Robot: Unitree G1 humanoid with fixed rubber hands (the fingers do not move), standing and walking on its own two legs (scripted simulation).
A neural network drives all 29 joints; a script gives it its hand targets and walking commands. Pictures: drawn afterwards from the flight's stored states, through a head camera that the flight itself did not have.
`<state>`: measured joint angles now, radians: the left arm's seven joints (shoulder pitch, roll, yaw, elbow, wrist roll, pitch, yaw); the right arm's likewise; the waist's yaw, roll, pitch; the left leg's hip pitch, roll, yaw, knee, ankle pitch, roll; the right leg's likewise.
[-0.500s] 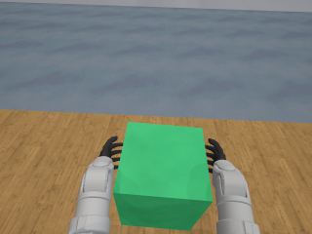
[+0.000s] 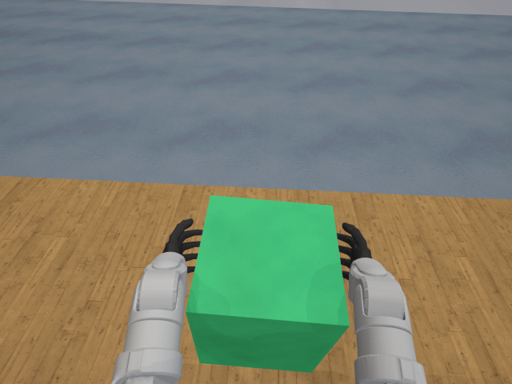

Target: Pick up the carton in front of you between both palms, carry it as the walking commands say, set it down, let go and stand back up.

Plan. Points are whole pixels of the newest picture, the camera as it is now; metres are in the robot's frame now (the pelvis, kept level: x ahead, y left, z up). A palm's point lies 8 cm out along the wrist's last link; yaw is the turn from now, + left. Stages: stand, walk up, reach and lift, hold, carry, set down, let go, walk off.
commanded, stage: hold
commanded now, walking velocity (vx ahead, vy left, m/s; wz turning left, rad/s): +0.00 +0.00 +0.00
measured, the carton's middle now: (263, 287) +0.29 +0.00 -0.03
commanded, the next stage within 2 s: carry in 0.58 s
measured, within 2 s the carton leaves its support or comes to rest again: neither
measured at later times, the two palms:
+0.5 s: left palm (174, 264) +0.28 +0.15 +0.05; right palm (359, 269) +0.29 -0.15 +0.05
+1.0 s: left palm (185, 211) +0.37 +0.14 +0.08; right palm (357, 212) +0.38 -0.16 +0.08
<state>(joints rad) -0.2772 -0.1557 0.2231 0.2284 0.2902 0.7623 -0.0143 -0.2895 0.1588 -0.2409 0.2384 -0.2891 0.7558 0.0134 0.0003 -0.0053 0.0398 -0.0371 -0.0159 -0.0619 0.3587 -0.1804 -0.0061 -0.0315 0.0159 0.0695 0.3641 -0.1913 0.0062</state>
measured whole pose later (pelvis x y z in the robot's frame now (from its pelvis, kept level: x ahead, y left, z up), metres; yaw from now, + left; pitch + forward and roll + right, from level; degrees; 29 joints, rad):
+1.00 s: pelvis +0.10 -0.01 +0.00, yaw +1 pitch +6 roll +2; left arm -0.16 -0.13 0.09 -0.25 0.13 1.12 0.10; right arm -0.18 0.12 -0.13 -0.22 -0.10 1.10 -0.07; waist 0.01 -0.03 -0.16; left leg -0.44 0.02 0.14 0.59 -0.34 -0.01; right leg -0.14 -0.05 -0.03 0.34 -0.30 0.00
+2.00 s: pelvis +0.73 -0.02 -0.02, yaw -2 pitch +4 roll +1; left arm -0.14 -0.13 0.12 -0.37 0.11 1.22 0.09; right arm -0.17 0.14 -0.09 -0.33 -0.10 1.20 -0.09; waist -0.02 -0.03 -0.07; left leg -0.45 0.04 0.27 0.56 -0.17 0.11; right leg -0.19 -0.08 -0.08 1.01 -0.46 0.01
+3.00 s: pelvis +1.39 -0.04 -0.03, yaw -2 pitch +5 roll +0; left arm -0.60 -0.02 0.23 -0.05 0.04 1.19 0.13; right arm -0.62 0.08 -0.22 -0.02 -0.09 1.17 -0.12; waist -0.03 -0.02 0.07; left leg -0.43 -0.03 0.13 0.54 0.13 0.15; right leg -0.38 0.02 -0.02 1.22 -0.49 -0.02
